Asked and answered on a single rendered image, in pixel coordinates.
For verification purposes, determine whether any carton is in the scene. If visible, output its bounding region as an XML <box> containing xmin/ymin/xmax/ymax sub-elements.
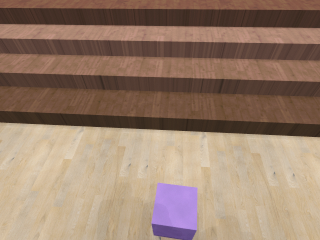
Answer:
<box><xmin>151</xmin><ymin>182</ymin><xmax>198</xmax><ymax>240</ymax></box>

